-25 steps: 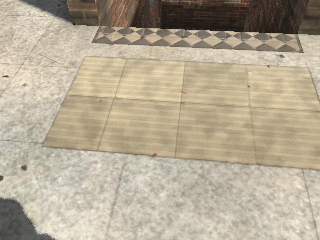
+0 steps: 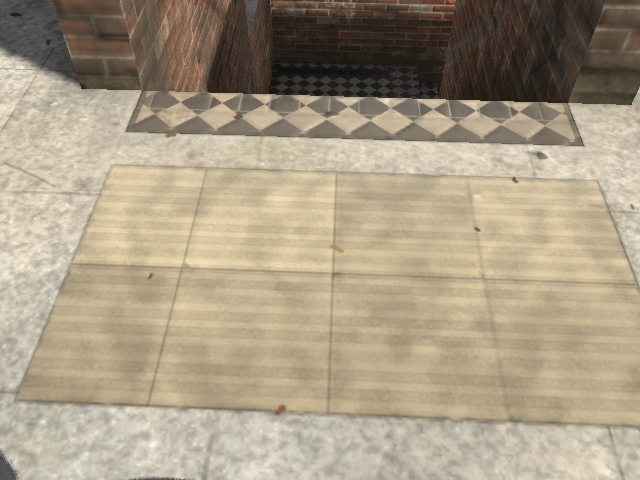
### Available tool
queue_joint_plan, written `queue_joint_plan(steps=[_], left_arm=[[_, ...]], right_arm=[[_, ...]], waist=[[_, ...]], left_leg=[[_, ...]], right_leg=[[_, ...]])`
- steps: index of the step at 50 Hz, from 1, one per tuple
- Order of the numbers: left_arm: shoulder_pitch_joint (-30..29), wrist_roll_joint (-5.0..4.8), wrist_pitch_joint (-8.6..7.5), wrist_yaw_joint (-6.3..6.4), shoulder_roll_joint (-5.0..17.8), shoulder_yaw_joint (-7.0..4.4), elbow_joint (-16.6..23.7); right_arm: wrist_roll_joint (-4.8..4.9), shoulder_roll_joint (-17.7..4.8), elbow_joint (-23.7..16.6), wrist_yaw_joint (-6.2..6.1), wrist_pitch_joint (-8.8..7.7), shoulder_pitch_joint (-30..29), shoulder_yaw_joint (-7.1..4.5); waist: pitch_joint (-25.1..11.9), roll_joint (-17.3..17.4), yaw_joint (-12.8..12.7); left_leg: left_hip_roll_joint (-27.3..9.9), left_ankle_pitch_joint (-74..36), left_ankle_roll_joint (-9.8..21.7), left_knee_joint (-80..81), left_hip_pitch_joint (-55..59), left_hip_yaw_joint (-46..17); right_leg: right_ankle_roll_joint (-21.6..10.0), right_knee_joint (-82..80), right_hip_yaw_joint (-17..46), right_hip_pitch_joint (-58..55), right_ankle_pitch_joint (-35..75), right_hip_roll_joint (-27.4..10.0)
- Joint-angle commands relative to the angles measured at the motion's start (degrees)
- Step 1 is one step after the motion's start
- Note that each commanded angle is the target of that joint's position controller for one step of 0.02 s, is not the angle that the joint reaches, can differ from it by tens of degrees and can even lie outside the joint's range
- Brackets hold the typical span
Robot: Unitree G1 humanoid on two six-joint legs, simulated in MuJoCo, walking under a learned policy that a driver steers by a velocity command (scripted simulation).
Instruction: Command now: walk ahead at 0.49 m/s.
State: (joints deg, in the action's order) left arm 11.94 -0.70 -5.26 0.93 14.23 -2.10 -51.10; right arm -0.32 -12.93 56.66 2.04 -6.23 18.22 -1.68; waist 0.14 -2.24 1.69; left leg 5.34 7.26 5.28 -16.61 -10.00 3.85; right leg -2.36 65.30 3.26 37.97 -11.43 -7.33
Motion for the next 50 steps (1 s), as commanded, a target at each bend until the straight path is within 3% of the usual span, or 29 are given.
queue_joint_plan(steps=[1, 5, 10, 12, 13, 14, 15, 16, 17, 18, 19, 20, 21, 23, 26, 32, 37, 40, 41, 42, 43, 44, 45, 46, 47, 48, 50], left_arm=[[1.99, 0.73, 0.19, 0.4, 2.67, -0.79, 2.41], [-7.33, 0.18, -0.49, -0.33, 1.65, -0.38, 4.84], [-14.28, -0.57, -1.01, -2.08, 2.49, -0.17, 7.66], [-12.92, -0.58, -1.52, -2.66, 3.76, -0.57, 7.98], [-9.77, -0.53, -1.76, -2.74, 4.83, -1.13, 7.35], [-2.39, -0.43, -1.9, -2.58, 6.86, -2.36, 5.14], [9.33, -0.07, -2.02, -2.13, 11.03, -3.94, 2.19], [16.93, 0.83, -1.52, -2.01, 17.7, -5.59, 0.68], [17.78, 0.71, -1.47, -2.24, 13.09, -4.3, 0.43], [12.37, 0.4, -1.6, -2.24, 9.53, -3.09, 1.35], [6.61, 0.31, -1.47, -2.24, 7.4, -2.32, 2.78], [2.74, 0.48, -1.38, -2.53, 5.57, -1.7, 3.37], [1.05, 0.82, -1.51, -2.78, 4.21, -1.26, 3.39], [2.08, 0.99, -1.77, -3.04, 4.12, -1.3, 2.06], [5.33, 1.04, -1.84, -2.26, 6.33, -1.91, 0.16], [10.21, 0.34, -0.95, -0.83, 7.34, -1.93, -2.04], [14.17, -0.17, 0.14, -0.4, 7.79, -2.35, -4.71], [12.85, -0.32, 0.89, -0.06, 8.79, -2.89, -4.94], [11.64, -0.26, 1.14, -0.03, 9.35, -3.04, -4.67], [10.46, -0.08, 1.48, -0.06, 8.79, -2.8, -4.38], [10.1, 0.51, 1.51, -0.11, 7.25, -2.04, -3.38], [16.83, 0.76, 0.41, -0.83, 0.75, -0.09, -2.79], [16.44, 0.01, -1.24, -1.2, 1.38, -0.01, -3.69], [10.99, -1.63, -2.18, -1.44, 6.66, -1.45, -2.03], [6.61, -1.95, -2.45, -1.18, 7.48, -1.6, -0.69], [4.37, -1.16, -2.14, -0.68, 7.06, -1.93, -0.34], [6.75, -0.39, -0.39, -0.2, 4.71, -2.24, -0.91]], right_arm=[[0.07, -7.56, -3.14, -1.13, -1.04, -2.32, -1.19], [0.99, -9.15, -2.16, -2.02, -0.26, 2.34, -1.46], [1.53, -9.75, -0.26, -2.16, 0.95, 6.5, -1.83], [1.57, -10.43, -0.17, -2.29, 1.56, 5.97, -2.18], [1.53, -10.83, -0.41, -2.32, 1.87, 4.82, -2.27], [1.26, -10.13, -0.74, -2.3, 2.19, 3.8, -1.97], [0.44, -7.87, -1.95, -2.27, 2.18, 3.26, -0.99], [0.22, -1.17, -2.99, -1.73, 0.92, 9.16, 1.07], [1.18, -3.37, -2.06, -1.43, -0.69, 9.19, 0.74], [2.71, -8.91, -3.57, -1.21, -1.51, 3.86, -0.72], [2.78, -9.33, -4.6, -1.42, -1.62, 0.04, -0.88], [1.98, -8.53, -4.86, -1.79, -1.25, -1.91, -1.1], [1.41, -7.73, -4.78, -2.07, -0.41, -1.46, -1.44], [1.2, -5.09, -4.11, -2.2, 1.08, 0.61, -1.27], [0.75, -5.18, -5.86, -2.45, 1.72, -3.54, -1.64], [0.9, -3.67, -9.58, -1.66, 1.15, -16.24, -1.26], [1.48, -3.99, -12.4, -0.21, 0.52, -23.26, -0.94], [1.53, -5.49, -12.71, 0.58, -0.08, -21.56, -1.44], [1.47, -6.78, -11.85, 0.52, -0.21, -17.95, -2.11], [1.37, -8.77, -9.35, 0.26, -0.22, -9.96, -3.37], [1.03, -12.28, -6.41, -0.25, -0.14, 0.99, -4.77], [0.02, -18.05, -4.9, -0.61, 0.25, 8.8, -6.22], [0.49, -14.39, -4.78, -0.48, 0.39, 8.72, -4.9], [1.02, -11.22, -5.38, -0.5, 0.24, 3.79, -3.9], [1.03, -9.08, -6.78, -0.56, 0.25, -1.7, -3.2], [0.56, -7.14, -7.28, -0.28, 0.16, -5.67, -2.59], [-0.22, -5.08, -6.85, 0.13, -0.22, -7.72, -1.97]], waist=[[3.11, 4.32, -2.68], [3.06, 4.37, 0.7], [4.64, 5.22, 2.76], [3.82, 5.98, 1.23], [2.16, 6.59, -0.91], [-2.06, 6.1, -4.69], [-10.39, 2.95, -9.1], [-18.71, -11.5, -8.14], [-22.37, -12.67, -8.51], [-13.65, -8.56, -7.4], [-8.81, -4.38, -5.66], [-4.99, -1.18, -4.04], [-3.14, -1.83, -2.14], [-1.99, -2.41, -0.61], [0.2, -0.89, -0.7], [2.87, -1.13, -4.11], [5.56, -1.22, -5.76], [3.86, -2.18, -3.57], [1.41, -3.1, -1.38], [-3.15, -2.78, 2.72], [-10.68, -0.21, 6.8], [-19.77, 13.22, 5.27], [-23.76, 16.28, 5.3], [-14.87, 12.95, 4.62], [-8.93, 8.68, 2.92], [-4.61, 5.03, 1.01], [-2.49, 7.19, -2.35]], left_leg=[[-16.0, -4.01, 9.81, 11.84, -6.12, -11.88], [-15.15, -4.86, 7.26, 10.86, -0.96, -9.17], [-18.75, -3.34, 6.46, 6.75, 8.31, -10.25], [-20.12, -6.28, 5.55, 3.59, 10.82, -11.06], [-19.72, -12.97, 4.77, -0.03, 10.91, -10.48], [-16.99, -22.37, 3.46, -8.8, 9.8, -8.16], [-13.47, -20.36, 1.43, -24.49, 1.53, -4.88], [-3.68, 1.71, -3.23, -48.01, -22.91, -0.67], [-2.55, 24.04, -2.65, -57.41, -31.24, -9.61], [-6.24, 20.7, -1.32, -60.75, -36.1, -10.62], [-9.55, 14.98, -0.95, -58.94, -34.9, -8.92], [-11.49, 10.89, -1.27, -55.14, -32.61, -7.97], [-13.18, 8.1, -1.5, -51.64, -29.06, -8.12], [-13.44, 5.5, -2.27, -49.1, -25.51, -7.17], [-13.78, -0.49, -3.55, -42.55, -30.37, -6.92], [-11.67, -13.76, -4.09, -22.66, -30.17, -4.67], [-10.54, -10.46, -2.62, -15.4, -31.96, -4.58], [-8.84, -4.4, -0.57, -13.05, -26.3, -3.27], [-6.94, -3.06, 0.33, -12.67, -19.87, -1.63], [-4.8, -3.43, 1.69, -11.83, -8.97, 0.07], [-9.49, -4.95, 4.44, -13.85, 8.48, -5.23], [-24.66, 3.04, 13.68, -10.91, 32.16, -31.13], [-28.33, 7.56, 15.43, -1.54, 34.49, -46.86], [-26.33, 9.51, 11.98, -0.63, 27.3, -39.17], [-24.32, 6.37, 9.84, 0.58, 17.83, -30.72], [-21.88, 2.13, 8.6, 2.76, 8.85, -24.7], [-18.44, -1.31, 7.35, 6.39, -0.08, -18.12]], right_leg=[[1.58, -8.04, 0.07, 1.16, 9.22, -2.41], [2.05, -24.71, -2.14, -0.63, 17.56, 0.2], [0.97, -33.4, -2.48, -0.52, 12.42, 1.86], [-0.65, -35.76, -2.98, -3.82, 7.76, 2.81], [-1.62, -36.93, -4.23, -8.89, 6.13, 4.21], [-3.05, -38.18, -5.73, -18.6, 5.71, 6.17], [-6.28, -36.6, -0.01, -35.54, 7.11, 1.01], [-15.3, -40.05, 24.96, -58.89, 0.94, -13.33], [-17.33, -47.9, 39.5, -61.34, -3.85, -16.25], [-13.95, -48.3, 31.4, -54.22, -4.03, -14.37], [-11.97, -49.31, 22.82, -45.74, 0.26, -12.04], [-10.97, -51.56, 17.09, -38.12, 4.25, -9.45], [-9.83, -53.63, 12.73, -33.09, 6.64, -7.15], [-10.16, -56.14, 8.38, -28.7, 11.23, -5.23], [-10.86, -57.61, 4.9, -29.58, 17.99, -5.11], [-8.85, -59.29, 0.38, -32.41, 14.9, -3.59], [-8.53, -56.48, 0.76, -41.07, 14.75, -6.94], [-7.26, -51.77, 0.63, -44.02, 23.36, -8.2], [-6.59, -47.67, -0.12, -43.7, 32.61, -7.54], [-5.32, -38.53, -2.16, -41.64, 40.35, -4.92], [-3.42, -23.94, -4.3, -31.99, 34.04, -1.78], [1.02, 0.16, -6.25, -7.74, 8.02, 7.92], [0.66, 9.98, 2.64, 0.71, -20.66, 10.61], [-0.58, 13.62, 3.85, 5.99, -18.33, 6.82], [-1.21, 11.55, 1.82, 5.66, -12.7, 3.4], [-1.1, 7.64, 0.72, 3.01, -8.23, 1.11], [-0.96, 2.49, 1.01, -3.93, -3.91, -1.28]])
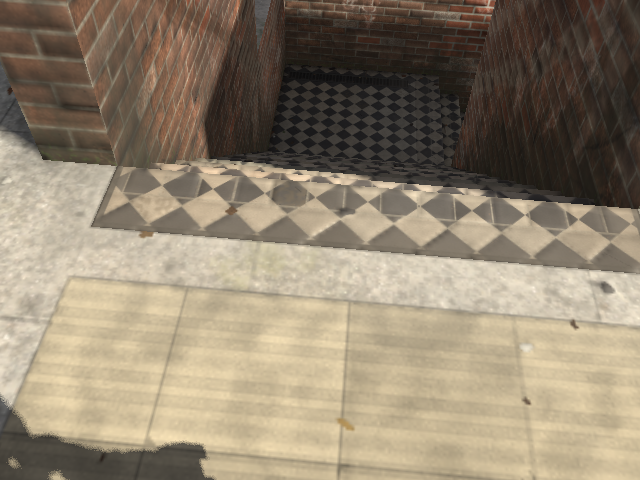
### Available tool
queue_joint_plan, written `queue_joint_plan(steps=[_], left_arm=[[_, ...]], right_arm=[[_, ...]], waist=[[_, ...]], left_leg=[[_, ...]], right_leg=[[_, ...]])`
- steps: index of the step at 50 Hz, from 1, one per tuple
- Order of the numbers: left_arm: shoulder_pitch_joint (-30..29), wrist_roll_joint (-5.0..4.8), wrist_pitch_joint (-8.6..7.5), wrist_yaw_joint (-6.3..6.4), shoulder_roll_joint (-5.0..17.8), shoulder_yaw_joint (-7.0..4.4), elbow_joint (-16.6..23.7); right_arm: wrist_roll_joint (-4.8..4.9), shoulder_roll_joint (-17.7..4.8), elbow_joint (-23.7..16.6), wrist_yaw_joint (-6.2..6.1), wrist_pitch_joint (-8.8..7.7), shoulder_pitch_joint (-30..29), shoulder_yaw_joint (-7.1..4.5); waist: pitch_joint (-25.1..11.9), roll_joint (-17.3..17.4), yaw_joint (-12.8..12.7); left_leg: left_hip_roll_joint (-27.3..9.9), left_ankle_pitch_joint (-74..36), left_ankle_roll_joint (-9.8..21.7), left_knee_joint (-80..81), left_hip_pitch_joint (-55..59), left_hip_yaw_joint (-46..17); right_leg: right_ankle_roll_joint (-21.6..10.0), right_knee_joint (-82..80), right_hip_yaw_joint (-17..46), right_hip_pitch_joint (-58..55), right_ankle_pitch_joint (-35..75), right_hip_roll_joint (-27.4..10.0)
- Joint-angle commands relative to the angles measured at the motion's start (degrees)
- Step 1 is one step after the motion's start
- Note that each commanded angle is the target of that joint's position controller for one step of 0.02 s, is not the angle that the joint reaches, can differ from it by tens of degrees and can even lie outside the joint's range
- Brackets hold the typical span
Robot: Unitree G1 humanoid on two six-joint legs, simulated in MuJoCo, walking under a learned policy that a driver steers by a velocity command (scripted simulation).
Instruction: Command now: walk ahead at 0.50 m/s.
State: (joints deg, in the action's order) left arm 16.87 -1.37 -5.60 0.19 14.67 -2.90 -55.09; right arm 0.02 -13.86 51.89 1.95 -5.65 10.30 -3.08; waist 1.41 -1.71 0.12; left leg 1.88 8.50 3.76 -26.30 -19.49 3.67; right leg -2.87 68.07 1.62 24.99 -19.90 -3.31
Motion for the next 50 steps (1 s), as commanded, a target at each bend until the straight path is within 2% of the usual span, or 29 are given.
queue_joint_plan(steps=[1, 4, 6, 10, 15, 18, 19, 20, 21, 22, 23, 24, 25, 26, 27, 28, 29, 31, 34, 38, 43, 46, 47, 48, 49, 50], left_arm=[[2.82, 0.37, 0.6, 0.62, 2.95, -1.34, 2.75], [-1.66, 0.9, 1.3, 0.93, 3.32, -1.72, 4.55], [-5.99, 1.19, 1.15, 0.81, 3.15, -1.79, 5.96], [-13.76, 0.84, 0.65, -0.04, 1.73, -1.19, 8.03], [-21.41, 0.21, 0.06, -1.62, 1.87, -0.55, 10.92], [-20.36, 0.08, -0.52, -2.49, 3.41, -0.86, 11.57], [-17.13, 0.15, -0.67, -2.5, 4.65, -1.44, 10.85], [-10.13, 0.36, -0.72, -2.31, 6.44, -2.52, 8.74], [0.47, 0.68, -0.7, -1.86, 9.75, -3.98, 5.65], [9.1, 1.85, -0.47, -1.39, 15.72, -5.37, 4.19], [10.18, 1.14, -0.23, -1.62, 13.4, -4.51, 3.5], [5.94, 0.7, -0.32, -1.61, 9.57, -3.24, 4.21], [0.86, 0.83, -0.28, -1.45, 7.28, -2.53, 5.52], [-3.28, 1.24, -0.33, -1.66, 5.71, -1.93, 6.07], [-5.5, 1.7, -0.58, -1.85, 3.98, -1.39, 6.27], [-6.0, 1.97, -0.67, -2.04, 3.49, -1.21, 5.93], [-5.32, 1.85, -0.85, -2.08, 3.79, -1.31, 5.41], [-3.46, 1.79, -1.1, -1.59, 5.58, -1.71, 4.32], [-0.62, 1.64, -0.76, -0.56, 6.71, -1.93, 3.1], [2.68, 1.03, -0.37, 0.08, 7.19, -1.9, 1.68], [7.07, 0.47, 0.64, 0.35, 7.81, -2.33, -1.09], [6.09, 0.24, 1.44, 0.62, 8.69, -2.89, -1.54], [4.73, 0.24, 1.66, 0.64, 8.97, -2.94, -1.31], [3.55, 0.19, 1.96, 0.66, 8.32, -2.66, -1.01], [3.7, 0.8, 2.06, 0.69, 6.64, -1.84, -0.14], [10.53, 1.22, 0.98, 0.06, -0.34, 0.25, 0.5]], right_arm=[[-0.47, -4.52, -1.43, 0.2, -0.95, 1.05, -0.69], [-0.41, -7.15, 0.18, -0.8, -1.13, 4.21, -1.28], [-0.23, -7.45, 0.98, -1.53, -0.75, 6.36, -1.27], [0.36, -8.0, 2.2, -2.18, -0.26, 9.72, -1.18], [0.82, -8.64, 4.76, -2.43, 0.84, 14.35, -1.55], [1.05, -9.54, 5.2, -2.75, 1.6, 13.6, -2.11], [1.08, -10.09, 4.92, -2.79, 1.8, 12.32, -2.29], [1.11, -9.82, 4.58, -2.78, 2.08, 10.82, -2.16], [0.67, -8.15, 3.82, -2.73, 2.14, 10.4, -1.46], [-0.15, -2.8, 2.58, -2.32, 1.34, 15.66, 0.21], [0.64, -1.25, 3.46, -1.83, -0.19, 16.98, 0.93], [2.16, -7.18, 2.47, -1.52, -1.31, 12.07, -0.61], [2.78, -8.18, 1.06, -1.53, -1.78, 7.25, -0.8], [2.22, -7.52, 0.78, -1.9, -1.59, 5.0, -0.98], [1.43, -7.11, 0.98, -2.29, -0.83, 5.07, -1.49], [1.24, -5.69, 1.36, -2.37, 0.06, 6.59, -1.45], [1.11, -4.3, 1.69, -2.47, 0.74, 7.57, -1.35], [0.84, -3.95, 1.03, -2.71, 1.46, 5.99, -1.5], [0.21, -4.14, -1.09, -2.63, 1.46, -0.41, -1.72], [0.52, -2.82, -3.12, -1.86, 1.0, -8.14, -1.15], [1.14, -3.08, -5.84, -0.47, 0.49, -15.26, -0.54], [1.3, -4.88, -6.09, 0.28, -0.08, -13.25, -1.02], [1.2, -6.21, -5.1, 0.3, -0.17, -9.33, -1.71], [0.93, -8.27, -2.53, 0.08, -0.17, -1.2, -2.99], [0.33, -12.06, 0.24, -0.34, -0.2, 9.57, -4.39], [-0.28, -17.74, 1.45, -0.65, 0.08, 16.1, -5.69]], waist=[[-3.27, 6.68, -1.29], [-0.73, 5.03, -1.09], [-0.03, 4.5, -0.02], [1.39, 4.88, 2.38], [3.9, 4.85, 4.71], [2.81, 6.06, 2.71], [0.75, 6.87, 0.66], [-3.36, 6.72, -3.22], [-10.41, 4.9, -7.32], [-20.1, -6.92, -6.8], [-25.39, -14.29, -6.35], [-17.79, -9.55, -6.37], [-11.34, -6.0, -5.2], [-6.66, -1.69, -3.24], [-4.45, -1.7, -1.24], [-3.79, -2.8, 0.19], [-3.39, -2.81, 0.76], [-1.69, -2.02, 1.22], [0.02, -1.14, -0.08], [1.55, -1.6, -2.36], [3.92, -1.7, -4.35], [2.59, -2.94, -2.14], [0.06, -3.65, 0.24], [-4.49, -3.05, 4.24], [-12.28, 0.64, 7.99], [-20.81, 14.62, 6.04]], left_leg=[[-14.38, -4.36, 9.39, 17.31, 7.6, -16.02], [-14.31, -9.54, 10.27, 19.43, 7.8, -12.75], [-14.02, -11.42, 9.62, 19.7, 10.16, -11.29], [-12.44, -10.29, 7.7, 20.14, 12.39, -7.75], [-15.58, -10.27, 7.6, 17.1, 21.08, -7.98], [-17.5, -17.57, 6.36, 12.73, 24.74, -8.38], [-17.05, -25.96, 5.66, 9.21, 24.65, -7.71], [-14.82, -34.74, 4.46, 1.28, 23.15, -5.72], [-11.55, -32.43, 2.61, -11.78, 15.63, -3.38], [-3.9, -9.66, -1.15, -34.81, -5.77, -0.55], [1.81, 23.54, -2.12, -47.07, -18.02, -7.07], [-2.31, 22.05, -0.83, -51.98, -23.79, -10.5], [-5.45, 16.93, 0.02, -50.92, -24.51, -8.8], [-7.9, 12.25, -0.09, -46.93, -22.12, -7.54], [-9.74, 9.35, -0.13, -42.98, -18.61, -7.82], [-10.39, 7.7, -0.3, -41.1, -15.47, -7.86], [-10.58, 6.95, -0.63, -39.55, -14.15, -7.47], [-10.92, 3.48, -1.6, -35.63, -16.25, -7.01], [-10.95, -5.36, -2.95, -25.93, -21.19, -6.81], [-8.74, -14.53, -3.16, -13.04, -19.06, -4.69], [-7.36, -11.66, -2.07, -5.51, -20.34, -4.36], [-5.88, -5.44, 0.07, -3.33, -15.39, -3.37], [-4.04, -4.08, 1.04, -2.65, -8.96, -1.75], [-1.93, -4.49, 2.36, -1.8, 2.13, 0.03], [-7.69, -6.41, 5.43, -3.78, 19.35, -6.33], [-22.86, 0.99, 14.76, 0.37, 41.71, -32.57]], right_leg=[[-0.13, -1.55, 2.12, 8.03, 5.36, -5.46], [1.46, -8.47, 1.7, 12.99, 11.74, -6.06], [2.21, -15.01, 1.47, 16.11, 17.57, -5.94], [2.28, -28.26, -0.57, 14.38, 26.37, -3.78], [1.37, -36.12, -1.26, 16.05, 23.11, -2.17], [-0.79, -38.74, -1.93, 11.92, 17.05, -0.79], [-1.74, -39.34, -3.29, 6.2, 15.52, 0.85], [-3.12, -40.54, -5.06, -3.84, 16.08, 2.94], [-5.51, -38.89, -2.3, -20.09, 17.85, 0.58], [-13.23, -39.47, 20.2, -43.64, 14.93, -14.57], [-18.13, -49.48, 40.69, -50.18, 8.09, -20.73], [-14.83, -50.58, 34.78, -44.19, 4.33, -18.44], [-12.48, -51.55, 26.03, -35.53, 6.48, -16.22], [-11.22, -53.78, 19.76, -26.38, 10.92, -13.81], [-10.01, -55.72, 15.4, -20.47, 13.77, -11.5], [-9.77, -57.48, 13.06, -16.97, 14.66, -10.45], [-10.21, -58.78, 11.52, -15.08, 16.09, -9.97], [-11.01, -60.67, 8.75, -13.94, 19.22, -9.67], [-10.48, -61.79, 6.14, -16.21, 21.59, -9.28], [-8.58, -62.3, 2.09, -17.55, 20.62, -7.47], [-8.21, -59.29, 2.05, -25.9, 20.73, -10.62], [-6.88, -54.74, 2.29, -29.36, 28.69, -12.27], [-6.14, -50.35, 1.34, -29.13, 37.8, -11.54], [-4.77, -41.11, -0.85, -26.86, 45.13, -8.72], [-2.66, -25.46, -3.43, -17.17, 37.9, -5.35], [1.81, -1.78, -4.5, 6.86, 8.86, 4.81]])
Over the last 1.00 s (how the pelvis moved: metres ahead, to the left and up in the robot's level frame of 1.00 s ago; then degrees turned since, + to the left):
0.55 -0.01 -0.01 1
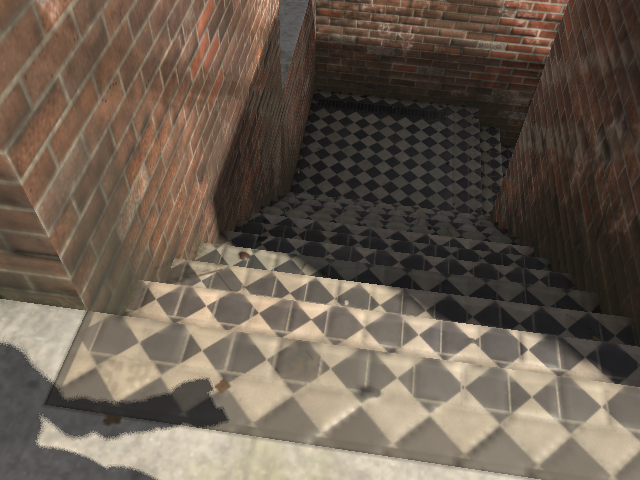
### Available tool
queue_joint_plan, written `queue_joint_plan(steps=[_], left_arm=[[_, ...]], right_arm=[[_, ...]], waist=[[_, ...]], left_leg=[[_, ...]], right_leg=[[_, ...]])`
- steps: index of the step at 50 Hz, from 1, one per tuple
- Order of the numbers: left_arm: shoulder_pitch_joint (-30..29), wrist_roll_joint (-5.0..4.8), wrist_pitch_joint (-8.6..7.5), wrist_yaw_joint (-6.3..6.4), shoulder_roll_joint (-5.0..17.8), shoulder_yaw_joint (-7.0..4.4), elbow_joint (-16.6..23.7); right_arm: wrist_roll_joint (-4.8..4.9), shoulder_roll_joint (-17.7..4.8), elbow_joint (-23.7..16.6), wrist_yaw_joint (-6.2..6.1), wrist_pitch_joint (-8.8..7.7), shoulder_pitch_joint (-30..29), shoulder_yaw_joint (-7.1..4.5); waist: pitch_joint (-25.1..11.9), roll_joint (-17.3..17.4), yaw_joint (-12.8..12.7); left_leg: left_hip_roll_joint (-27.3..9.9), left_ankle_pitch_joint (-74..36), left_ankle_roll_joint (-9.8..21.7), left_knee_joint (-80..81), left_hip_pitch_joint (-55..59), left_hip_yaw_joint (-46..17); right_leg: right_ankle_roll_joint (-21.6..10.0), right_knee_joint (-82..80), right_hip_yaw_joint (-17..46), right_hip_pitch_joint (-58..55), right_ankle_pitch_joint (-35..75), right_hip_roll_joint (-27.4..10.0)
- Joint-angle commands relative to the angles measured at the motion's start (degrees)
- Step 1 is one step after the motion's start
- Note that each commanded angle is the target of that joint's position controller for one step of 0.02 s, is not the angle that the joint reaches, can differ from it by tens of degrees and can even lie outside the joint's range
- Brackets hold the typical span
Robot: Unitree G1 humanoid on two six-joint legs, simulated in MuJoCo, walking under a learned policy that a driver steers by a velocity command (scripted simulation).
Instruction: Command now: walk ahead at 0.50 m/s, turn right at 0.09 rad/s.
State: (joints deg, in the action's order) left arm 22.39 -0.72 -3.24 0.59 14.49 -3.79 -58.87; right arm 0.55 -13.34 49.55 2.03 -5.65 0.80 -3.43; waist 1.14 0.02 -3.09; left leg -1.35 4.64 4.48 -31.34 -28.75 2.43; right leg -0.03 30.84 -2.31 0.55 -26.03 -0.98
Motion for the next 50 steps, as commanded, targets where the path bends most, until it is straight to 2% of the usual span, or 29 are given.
queue_joint_plan(steps=[1, 2, 3, 4, 5, 7, 9, 14, 19, 21, 22, 23, 24, 25, 26, 27, 28, 29, 30, 32, 37, 42, 44, 45, 46, 47, 48, 49, 50], left_arm=[[4.34, -0.55, -2.84, -0.7, 1.72, 0.85, 3.16], [-0.69, -2.25, -3.41, -0.66, 6.56, -0.58, 4.42], [-3.77, -2.33, -3.29, -0.12, 6.94, -0.78, 5.17], [-4.89, -1.67, -2.65, 0.54, 6.33, -1.24, 5.05], [-3.26, -1.27, -1.57, 0.97, 5.34, -1.71, 4.41], [-0.35, -0.96, 0.43, 1.22, 2.48, -1.7, 3.65], [-2.17, -0.43, 1.38, 1.46, 2.52, -2.04, 5.65], [-9.92, 0.31, 1.99, 0.02, 1.37, -1.54, 10.28], [-14.47, 0.44, 3.21, -1.41, 2.75, -1.94, 14.57], [-14.1, 0.14, 3.52, -1.97, 3.57, -2.27, 15.82], [-12.09, 0.04, 3.47, -2.17, 3.99, -2.6, 15.82], [-7.48, 0.09, 3.18, -2.01, 5.46, -3.37, 15.01], [-3.87, 0.58, 2.97, -0.97, 11.69, -5.28, 15.27], [-3.23, 1.09, 3.27, -0.05, 16.64, -5.94, 15.99], [-2.7, 1.59, 2.91, -0.86, 12.98, -4.38, 16.9], [-7.12, 1.32, 2.41, -1.17, 11.14, -3.91, 18.33], [-10.76, 0.29, 2.31, -0.9, 9.6, -3.57, 18.96], [-12.74, -0.2, 2.64, -0.48, 8.33, -3.18, 19.56], [-13.58, 0.03, 2.97, -0.01, 8.3, -3.13, 19.87], [-12.9, 0.91, 3.24, 0.58, 8.92, -3.34, 20.34], [-12.56, 1.19, 3.64, 1.44, 9.12, -3.26, 20.86], [-13.0, 1.58, 4.43, 1.36, 7.73, -2.19, 20.71], [-13.87, 0.97, 4.81, 1.5, 6.86, -1.54, 20.45], [-11.89, 0.72, 4.85, 1.57, 6.02, -1.27, 19.5], [-10.02, 1.19, 4.71, 1.7, 4.15, -0.8, 19.15], [-9.82, 0.85, 4.28, 1.44, 3.92, -1.05, 20.63], [-12.72, 1.32, 3.82, 1.41, 6.46, -1.6, 20.89], [-14.53, 1.04, 3.71, 1.3, 7.56, -2.13, 20.69], [-14.43, 1.2, 3.96, 1.41, 6.38, -2.07, 19.71]], right_arm=[[-0.29, -13.53, 3.74, -0.58, 0.15, 25.94, -3.76], [-0.22, -10.45, 2.88, -0.68, -0.06, 20.24, -2.74], [-0.53, -8.09, 1.36, -0.76, -0.15, 14.47, -1.87], [-0.93, -5.67, 1.05, -0.54, -0.38, 10.43, -1.17], [-1.48, -4.2, 1.2, -0.45, -0.65, 8.63, -0.77], [-2.5, -4.14, 2.09, -0.88, -0.71, 8.62, -0.8], [-2.85, -6.38, 2.08, -2.12, -0.58, 7.98, -1.24], [-1.64, -8.7, 1.9, -4.99, 1.32, 7.6, -1.83], [0.02, -10.42, 2.28, -5.51, 3.71, 8.66, -2.68], [0.7, -10.85, 1.46, -5.52, 4.76, 7.44, -3.04], [1.01, -10.95, 0.9, -5.57, 5.13, 6.44, -3.13], [1.22, -10.53, 0.84, -5.47, 5.4, 6.62, -3.08], [0.13, -9.63, 0.22, -5.14, 5.27, 8.47, -2.84], [-2.66, -5.28, -2.02, -4.18, 4.92, 9.23, -1.5], [-1.3, -6.21, -2.33, -3.31, 4.55, 8.71, -1.49], [0.79, -7.46, -2.96, -3.12, 4.68, 5.39, -1.94], [0.64, -7.73, -2.86, -3.63, 4.95, 4.05, -2.2], [-0.29, -8.5, -2.68, -4.39, 5.35, 3.2, -2.6], [-0.68, -8.81, -2.98, -4.77, 5.72, 3.26, -2.86], [-0.43, -7.58, -3.14, -4.92, 5.99, 4.21, -2.7], [-0.08, -6.07, -2.51, -5.21, 6.4, 4.69, -1.88], [0.04, -6.64, -2.31, -4.22, 5.94, 5.71, -1.72], [-0.23, -5.75, -0.95, -3.23, 5.33, 9.35, -1.51], [-0.94, -5.97, -0.34, -2.7, 5.09, 10.84, -1.43], [-2.26, -9.13, -0.36, -2.46, 4.8, 12.13, -1.83], [-2.56, -12.32, -0.46, -2.42, 4.71, 9.91, -2.18], [-3.24, -9.96, -2.2, -2.49, 4.23, 5.97, -1.48], [-2.99, -8.9, -3.06, -2.8, 3.73, 3.33, -1.15], [-2.16, -9.38, -2.94, -3.08, 3.43, 2.66, -1.24]], waist=[[-24.4, 13.63, 10.12], [-14.67, 10.2, 9.42], [-9.49, 5.85, 7.24], [-5.78, 3.13, 5.18], [-4.43, 4.56, 3.06], [-3.94, 6.14, 1.24], [-2.81, 5.45, 0.21], [-3.43, 5.03, 2.15], [-2.32, 4.59, 3.8], [-1.97, 4.96, 3.19], [-2.96, 4.73, 1.87], [-5.37, 3.1, -0.36], [-8.99, -6.23, -1.26], [-13.14, -18.21, 2.15], [-21.33, -12.03, 0.14], [-16.23, -7.47, 0.61], [-11.53, -3.05, 1.82], [-9.09, -1.41, 2.4], [-8.22, -2.95, 3.53], [-8.39, -5.19, 4.18], [-9.69, -6.95, 3.01], [-7.05, -8.63, 2.09], [-6.52, -8.06, 4.13], [-6.06, -6.5, 4.55], [-6.13, 0.56, 3.26], [-3.42, 12.75, 0.14], [-2.14, 14.15, 1.79], [-1.36, 11.93, 1.81], [-1.35, 10.33, 1.6]], left_leg=[[-22.24, 10.61, 15.08, 13.03, 52.02, -43.55], [-20.93, 5.68, 11.92, 13.24, 43.59, -34.09], [-19.14, -4.05, 9.68, 13.44, 34.06, -24.63], [-16.62, -13.17, 8.04, 14.52, 25.87, -17.3], [-14.35, -18.91, 6.39, 15.47, 20.7, -11.36], [-13.16, -28.36, 6.68, 16.52, 15.72, -5.57], [-13.45, -33.43, 7.62, 17.35, 14.66, -1.8], [-12.77, -30.11, 6.45, 16.95, 18.18, 5.07], [-15.94, -26.35, 6.3, 12.13, 24.55, 5.12], [-16.83, -28.52, 5.08, 7.41, 25.96, 4.8], [-15.91, -31.45, 3.75, 3.03, 26.11, 5.68], [-12.94, -31.43, 1.02, -4.98, 24.56, 7.75], [-7.61, -18.3, -3.89, -19.55, 16.15, 9.67], [3.26, 34.05, -7.9, -39.26, -3.01, 7.59], [3.74, 36.8, -7.05, -46.26, -5.78, -6.08], [2.04, 32.96, -6.22, -47.56, -8.99, -7.03], [0.44, 28.1, -6.05, -44.07, -9.95, -6.87], [-0.58, 24.65, -6.29, -40.03, -8.99, -6.85], [-0.6, 22.38, -6.55, -37.13, -5.86, -6.78], [0.79, 19.88, -7.03, -31.8, -3.0, -6.13], [0.32, 16.69, -8.33, -20.96, 2.42, -5.59], [0.16, 17.13, -7.15, -11.35, 7.85, -4.33], [0.98, 10.82, -5.27, 0.13, 14.57, -2.3], [0.23, 5.33, -3.85, 6.13, 18.63, -2.67], [-7.61, 1.93, -1.17, 9.47, 21.58, -11.17], [-15.37, -0.69, 5.1, 12.84, 16.08, -19.95], [-18.22, 2.86, 8.49, 15.91, 10.05, -24.07], [-16.1, 3.94, 7.7, 15.71, 9.9, -22.02], [-13.9, 2.63, 6.29, 14.53, 11.06, -19.35]], right_leg=[[-1.71, 44.23, 9.15, 38.31, -7.12, 3.79], [-2.54, 47.85, 10.06, 42.7, -5.11, 1.06], [-2.63, 45.92, 8.36, 40.94, -0.52, -2.09], [-2.15, 41.97, 7.75, 37.51, 2.39, -3.86], [-1.99, 38.66, 8.05, 33.18, 4.35, -5.32], [-1.38, 37.27, 7.03, 28.7, 7.11, -4.49], [-0.44, 33.89, 6.61, 30.75, 11.23, -3.91], [0.1, 16.4, 2.73, 29.78, 23.78, -3.98], [-1.26, 9.66, 0.29, 30.27, 17.91, -3.05], [-2.77, 7.23, -1.13, 29.29, 12.97, -1.88], [-3.93, 3.57, -2.5, 25.85, 14.03, -0.35], [-5.73, -2.5, -2.91, 18.31, 21.62, 1.64], [-9.75, -5.3, 8.24, 7.26, 47.44, -4.17], [-20.92, -3.73, 28.59, -6.15, 71.64, -18.15], [-24.79, -6.76, 34.79, -7.12, 59.29, -20.77], [-22.45, -8.1, 30.12, -2.99, 51.35, -18.62], [-18.75, -9.27, 25.31, 1.76, 42.75, -15.2], [-16.47, -10.35, 22.89, 6.0, 36.65, -13.08], [-15.69, -11.18, 21.44, 10.01, 33.43, -11.14], [-15.26, -11.78, 20.54, 11.74, 33.01, -9.23], [-14.43, -12.14, 20.11, 13.22, 26.06, -8.85], [-12.8, -12.38, 22.89, 15.21, 14.49, -8.63], [-10.46, -10.43, 22.26, 17.23, 12.45, -7.15], [-7.91, -8.85, 20.67, 19.13, 10.67, -5.24], [-4.54, -0.84, 16.04, 22.7, 6.96, -0.68], [-1.94, 3.22, 7.98, 25.12, 1.2, 5.88], [-0.48, 8.07, 7.78, 21.85, -1.4, 3.99], [-0.23, 10.88, 7.85, 20.55, 0.68, 3.35], [0.28, 11.46, 7.12, 20.23, 2.18, 2.97]])
Over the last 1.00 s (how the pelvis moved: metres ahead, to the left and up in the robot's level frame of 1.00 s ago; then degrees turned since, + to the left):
0.56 -0.01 -0.02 0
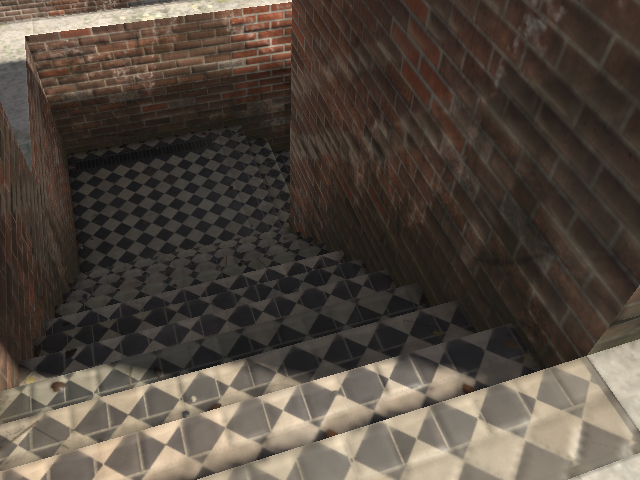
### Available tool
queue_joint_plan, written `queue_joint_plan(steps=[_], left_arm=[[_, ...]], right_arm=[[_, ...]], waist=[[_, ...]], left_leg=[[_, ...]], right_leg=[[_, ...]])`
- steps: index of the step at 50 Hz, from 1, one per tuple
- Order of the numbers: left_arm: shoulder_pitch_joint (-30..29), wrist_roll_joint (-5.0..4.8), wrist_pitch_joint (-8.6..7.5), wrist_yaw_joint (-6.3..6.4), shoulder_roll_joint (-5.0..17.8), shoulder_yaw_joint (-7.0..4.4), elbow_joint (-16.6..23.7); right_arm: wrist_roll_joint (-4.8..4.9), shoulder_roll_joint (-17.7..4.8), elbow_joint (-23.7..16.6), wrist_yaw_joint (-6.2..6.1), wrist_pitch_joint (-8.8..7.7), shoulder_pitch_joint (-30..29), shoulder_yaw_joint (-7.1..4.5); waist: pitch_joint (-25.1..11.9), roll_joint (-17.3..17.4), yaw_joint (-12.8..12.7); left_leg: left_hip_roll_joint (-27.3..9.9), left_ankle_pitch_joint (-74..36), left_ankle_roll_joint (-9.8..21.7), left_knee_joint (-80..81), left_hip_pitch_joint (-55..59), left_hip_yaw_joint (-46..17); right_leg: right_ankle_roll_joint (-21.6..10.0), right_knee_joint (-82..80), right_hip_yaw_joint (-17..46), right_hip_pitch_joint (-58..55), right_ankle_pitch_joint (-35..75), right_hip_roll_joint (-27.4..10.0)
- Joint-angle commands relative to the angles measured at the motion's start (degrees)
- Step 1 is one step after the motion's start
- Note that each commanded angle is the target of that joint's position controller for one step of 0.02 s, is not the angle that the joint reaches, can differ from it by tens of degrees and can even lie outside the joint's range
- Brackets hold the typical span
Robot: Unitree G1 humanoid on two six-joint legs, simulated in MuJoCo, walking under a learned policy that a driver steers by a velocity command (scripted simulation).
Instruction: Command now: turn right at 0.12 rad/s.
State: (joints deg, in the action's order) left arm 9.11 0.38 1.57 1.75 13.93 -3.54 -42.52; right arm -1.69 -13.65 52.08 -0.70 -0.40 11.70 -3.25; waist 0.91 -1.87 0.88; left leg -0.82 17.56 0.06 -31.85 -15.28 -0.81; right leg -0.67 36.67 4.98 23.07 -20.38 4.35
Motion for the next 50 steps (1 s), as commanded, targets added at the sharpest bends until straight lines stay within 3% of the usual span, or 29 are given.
queue_joint_plan(steps=[1, 3, 5, 6, 7, 8, 9, 10, 11, 14, 19, 37, 50], left_arm=[[-1.11, 0.45, -0.53, 0.3, 6.14, -2.19, 2.96], [0.16, 0.08, -0.31, 0.17, 3.24, -1.44, 1.77], [1.14, -0.36, -0.34, 0.17, 2.4, -1.09, 0.4], [1.03, -0.33, -0.19, 0.17, 3.51, -1.28, 0.06], [1.29, -0.19, 0.04, 0.19, 5.35, -1.55, 0.14], [1.4, -0.53, 0.39, 0.31, 7.76, -1.99, -0.03], [1.84, -0.72, 0.49, 0.01, 6.99, -2.06, -0.95], [2.09, -0.34, 0.4, -0.27, 5.32, -1.71, -1.32], [1.96, 0.06, 0.25, -0.28, 4.88, -1.46, -2.08], [1.58, 0.13, -0.59, -0.03, 5.16, -1.31, -3.47], [2.48, -0.02, -1.33, 0.46, 4.87, -0.96, -6.23], [5.79, -0.25, -1.63, 0.92, 2.47, 0.13, -15.2], [7.62, -0.43, -1.3, 1.01, 1.39, 0.85, -18.81]], right_arm=[[0.94, -8.88, -5.22, -0.54, -2.1, -7.84, -1.29], [1.46, -7.73, -3.99, -0.63, -2.04, -6.58, -0.81], [2.01, -7.1, -2.56, -0.32, -1.6, -4.24, -0.6], [2.05, -6.96, -1.88, -0.16, -1.62, -2.42, -0.57], [1.72, -6.62, -1.7, 0.06, -1.93, -1.43, -0.41], [1.31, -7.65, -1.22, 0.54, -2.33, 1.42, -0.73], [1.45, -7.34, -0.79, 0.6, -2.32, 0.98, -0.67], [1.64, -7.44, -0.81, 0.46, -2.11, -1.6, -0.65], [1.68, -5.95, -1.04, 0.23, -1.8, -2.9, -0.33], [1.46, -5.66, -0.3, -0.3, -0.79, -2.63, -0.29], [1.53, -5.28, 1.55, -0.67, -0.36, -2.42, -0.28], [1.76, -3.78, 7.89, -1.8, -0.17, 3.33, -0.01], [1.88, -2.23, 9.8, -1.95, -0.19, 7.31, 0.58]], waist=[[-1.02, 12.11, -1.85], [-1.81, 11.02, -2.16], [-2.67, 10.43, -2.16], [-3.54, 9.57, -1.39], [-4.9, 6.96, -0.63], [-5.38, 2.77, 1.56], [-5.25, 0.43, 0.79], [-3.92, 1.71, -0.54], [-3.18, 1.24, -0.29], [-1.16, -0.59, 0.44], [0.42, 0.11, 0.42], [1.74, 1.35, -0.19], [2.62, 1.73, -0.42]], left_leg=[[-13.72, -13.46, 10.05, 14.01, -0.44, -14.76], [-11.62, -22.74, 9.26, 11.01, 1.83, -11.3], [-8.84, -26.15, 7.31, 8.18, 3.65, -8.3], [-7.94, -24.64, 5.97, 7.47, 3.98, -7.99], [-6.61, -20.32, 4.42, 6.4, 3.11, -7.22], [-4.34, -15.51, 3.13, 6.55, 0.32, -5.78], [-2.68, -12.1, 1.85, 6.7, 1.43, -3.05], [-2.39, -9.7, 1.25, 5.72, 1.82, -2.03], [-2.23, -8.68, 1.08, 5.46, 1.62, -1.34], [-1.9, -7.73, 0.91, 5.49, 2.01, -0.85], [-1.63, -6.07, 0.49, 6.35, 2.53, -0.49], [-1.03, -5.53, -0.06, 8.27, 2.19, 0.32], [-0.75, -6.47, 0.16, 8.52, 1.95, 0.56]], right_leg=[[1.48, 5.47, -0.2, -1.94, -2.52, -3.17], [2.1, 2.06, -1.26, -4.86, -2.04, -4.06], [2.0, -8.95, -2.73, -9.91, 8.62, -3.97], [1.7, -10.73, -1.61, -12.69, 14.97, -4.65], [1.05, -9.75, 0.38, -15.54, 23.89, -6.44], [-0.53, -6.93, 1.07, -18.02, 27.58, -7.55], [-1.41, -6.34, 0.5, -15.3, 21.33, -6.78], [-1.27, -7.86, 0.84, -13.38, 18.08, -6.28], [-0.98, -9.15, 1.25, -12.43, 17.18, -6.54], [-0.71, -10.45, 1.43, -10.43, 15.56, -6.56], [-0.53, -11.81, 1.45, -9.27, 11.93, -6.34], [-0.59, -13.02, -0.35, -10.29, 10.79, -5.16], [-0.26, -13.04, -1.19, -10.13, 11.76, -4.69]])
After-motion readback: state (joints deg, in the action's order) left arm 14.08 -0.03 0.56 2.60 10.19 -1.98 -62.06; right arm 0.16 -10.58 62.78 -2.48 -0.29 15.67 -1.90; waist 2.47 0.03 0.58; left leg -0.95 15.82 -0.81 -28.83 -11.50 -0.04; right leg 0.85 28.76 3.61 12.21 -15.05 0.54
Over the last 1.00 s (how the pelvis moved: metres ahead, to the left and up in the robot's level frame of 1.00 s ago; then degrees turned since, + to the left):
0.21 0.02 0.01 -23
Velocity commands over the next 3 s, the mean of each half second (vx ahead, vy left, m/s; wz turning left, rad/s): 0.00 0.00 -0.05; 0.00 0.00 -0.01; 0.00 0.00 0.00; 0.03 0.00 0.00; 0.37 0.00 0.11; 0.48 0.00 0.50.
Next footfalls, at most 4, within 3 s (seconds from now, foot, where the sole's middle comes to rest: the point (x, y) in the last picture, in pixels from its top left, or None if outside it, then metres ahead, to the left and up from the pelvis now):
0.14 right None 0.04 -0.13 -0.77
2.58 left None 0.40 0.08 -0.77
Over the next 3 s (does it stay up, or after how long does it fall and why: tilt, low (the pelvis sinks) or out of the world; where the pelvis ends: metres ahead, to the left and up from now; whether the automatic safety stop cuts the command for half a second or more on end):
stays up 0.44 0.02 -0.01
